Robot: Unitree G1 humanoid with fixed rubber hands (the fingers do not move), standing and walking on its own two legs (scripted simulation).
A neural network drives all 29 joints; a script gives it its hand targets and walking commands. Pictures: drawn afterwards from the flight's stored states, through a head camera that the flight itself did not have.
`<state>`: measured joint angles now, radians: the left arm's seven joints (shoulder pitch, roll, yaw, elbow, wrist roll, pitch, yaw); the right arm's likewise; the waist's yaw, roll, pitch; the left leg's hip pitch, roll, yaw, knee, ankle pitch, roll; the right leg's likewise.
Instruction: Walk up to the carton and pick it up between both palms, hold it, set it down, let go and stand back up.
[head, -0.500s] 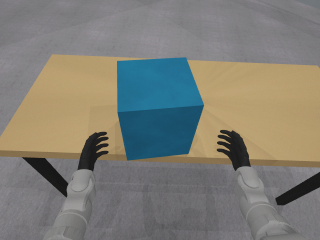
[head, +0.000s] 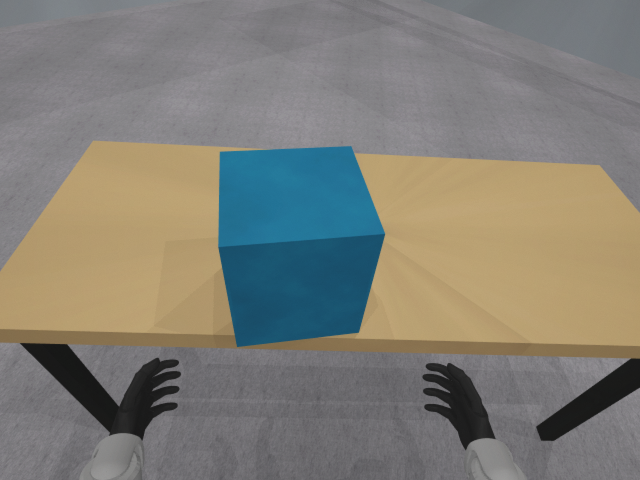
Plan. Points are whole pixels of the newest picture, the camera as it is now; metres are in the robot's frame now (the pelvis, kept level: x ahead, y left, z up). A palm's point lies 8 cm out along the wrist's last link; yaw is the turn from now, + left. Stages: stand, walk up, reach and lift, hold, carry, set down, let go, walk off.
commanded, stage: set down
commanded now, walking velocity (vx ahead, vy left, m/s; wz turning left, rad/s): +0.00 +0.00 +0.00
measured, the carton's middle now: (293, 247) +0.48 +0.05 -0.01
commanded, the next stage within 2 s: let go in 0.52 s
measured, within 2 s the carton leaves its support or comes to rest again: neither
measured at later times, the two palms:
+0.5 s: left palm out of the picture +0.15 +0.25 -0.07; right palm out of the picture +0.16 -0.20 -0.07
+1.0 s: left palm out of the picture +0.15 +0.24 -0.09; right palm (479, 479) +0.17 -0.20 -0.08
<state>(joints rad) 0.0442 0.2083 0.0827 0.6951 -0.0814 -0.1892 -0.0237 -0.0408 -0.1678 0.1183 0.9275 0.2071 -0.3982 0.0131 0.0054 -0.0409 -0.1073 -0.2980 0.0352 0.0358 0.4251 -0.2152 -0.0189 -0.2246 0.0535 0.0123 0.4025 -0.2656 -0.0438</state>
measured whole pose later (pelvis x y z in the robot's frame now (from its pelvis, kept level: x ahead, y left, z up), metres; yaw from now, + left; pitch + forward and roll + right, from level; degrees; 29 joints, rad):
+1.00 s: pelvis -0.01 +0.01 +0.00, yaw +0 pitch +1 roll +0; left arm 0.15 0.21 0.02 0.41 0.00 0.36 0.02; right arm 0.03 -0.14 -0.01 0.82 0.07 -0.05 0.03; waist 0.02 -0.07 0.01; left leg -0.23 0.02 0.04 0.42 -0.21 -0.01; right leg -0.16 0.04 0.02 0.41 -0.26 -0.03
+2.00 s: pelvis +0.02 +0.03 +0.00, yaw +7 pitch -2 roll +0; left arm 0.40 0.17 -0.01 1.06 0.02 -0.01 0.05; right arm 0.35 -0.14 -0.02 1.12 -0.02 0.01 -0.04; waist 0.00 0.00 -0.02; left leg -0.14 -0.05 -0.06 0.44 -0.26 0.03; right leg 0.01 -0.02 -0.09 0.35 -0.32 0.00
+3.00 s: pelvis +0.01 +0.02 +0.00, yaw +8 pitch -2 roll +0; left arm 0.38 0.10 -0.01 1.19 0.02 0.00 0.05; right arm 0.35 -0.10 0.02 1.16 -0.01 0.00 -0.05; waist 0.00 0.00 0.03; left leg -0.18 -0.06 -0.08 0.46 -0.24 0.02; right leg -0.04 -0.03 -0.11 0.41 -0.33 0.00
